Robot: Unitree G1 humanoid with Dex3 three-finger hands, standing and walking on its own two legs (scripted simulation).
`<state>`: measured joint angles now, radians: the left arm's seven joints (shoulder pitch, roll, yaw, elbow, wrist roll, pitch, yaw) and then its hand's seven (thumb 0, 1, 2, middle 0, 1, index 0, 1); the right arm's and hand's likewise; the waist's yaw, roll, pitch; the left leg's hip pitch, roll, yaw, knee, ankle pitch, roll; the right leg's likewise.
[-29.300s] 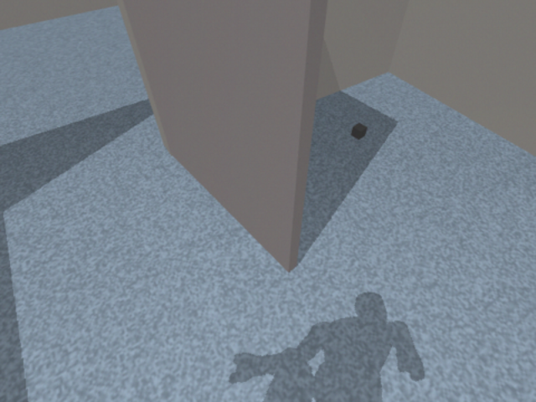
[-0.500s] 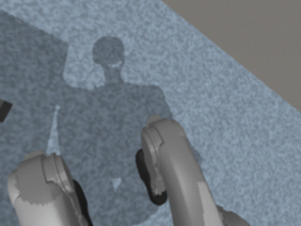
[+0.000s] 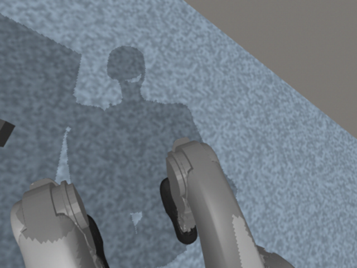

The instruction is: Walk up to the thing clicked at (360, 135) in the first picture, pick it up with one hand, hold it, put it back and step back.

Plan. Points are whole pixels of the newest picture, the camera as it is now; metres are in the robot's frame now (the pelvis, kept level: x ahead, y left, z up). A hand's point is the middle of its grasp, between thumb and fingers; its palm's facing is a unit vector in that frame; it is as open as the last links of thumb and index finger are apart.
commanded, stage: rise first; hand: left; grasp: from above
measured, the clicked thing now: out of the picture +0.46 +0.32 -0.29
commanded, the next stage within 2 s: approach in 0.38 s
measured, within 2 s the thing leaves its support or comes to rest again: neither
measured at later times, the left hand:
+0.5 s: hand out of the picture +0.43 +0.35 -0.19, palm faces -0.12 -0.39 -0.91, open 13.7 cm
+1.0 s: hand out of the picture +0.48 +0.28 -0.20, palm faces -0.13 -0.40 -0.91, open 14.1 cm
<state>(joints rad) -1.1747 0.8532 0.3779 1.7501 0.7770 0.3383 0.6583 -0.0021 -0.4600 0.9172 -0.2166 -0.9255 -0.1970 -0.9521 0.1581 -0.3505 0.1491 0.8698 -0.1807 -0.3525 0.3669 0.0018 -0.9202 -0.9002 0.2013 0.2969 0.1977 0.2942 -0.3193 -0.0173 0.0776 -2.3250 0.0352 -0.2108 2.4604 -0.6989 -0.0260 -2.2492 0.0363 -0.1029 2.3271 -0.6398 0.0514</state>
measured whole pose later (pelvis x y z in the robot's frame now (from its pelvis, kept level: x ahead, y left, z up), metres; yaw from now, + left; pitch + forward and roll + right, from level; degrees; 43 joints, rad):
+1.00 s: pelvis +0.00 +0.00 +0.01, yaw -1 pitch +30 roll -11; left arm -1.32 0.89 0.37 1.81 0.79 0.35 0.78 0.00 -0.56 1.00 -0.13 -1.02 -0.11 -1.05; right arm 0.17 -0.37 0.23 0.82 -0.22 -0.38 0.37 0.00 -0.92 -0.90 0.20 0.30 0.20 0.29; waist -0.44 -0.07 0.16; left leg -2.29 0.04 -0.25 2.45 -0.71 -0.04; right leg -2.21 0.04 -0.14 2.30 -0.64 0.04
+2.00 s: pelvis +0.00 +0.00 +0.01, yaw -2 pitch +30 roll -13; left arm -1.26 0.98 0.34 1.83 0.73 0.31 0.74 0.00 -0.59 1.05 -0.12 -0.97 -0.08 -1.02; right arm 0.17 -0.38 0.28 0.80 -0.22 -0.39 0.37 0.00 -0.91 -0.90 0.20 0.30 0.20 0.29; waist -0.43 -0.11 0.22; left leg -2.29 0.04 -0.26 2.45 -0.71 -0.03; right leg -2.19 0.05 -0.15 2.28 -0.63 0.06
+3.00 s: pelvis -0.01 +0.01 +0.00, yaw -4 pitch +26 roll -17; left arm -1.27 1.06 0.30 1.82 0.68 0.30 0.80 0.00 -0.47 0.96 -0.19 -0.92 -0.16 -0.96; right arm 0.13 -0.42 0.37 0.69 -0.23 -0.42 0.41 0.00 -0.92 -0.90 0.20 0.30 0.20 0.29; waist -0.46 -0.18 0.32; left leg -2.27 0.03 -0.32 2.50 -0.72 -0.02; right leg -2.13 0.05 -0.20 2.28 -0.63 0.07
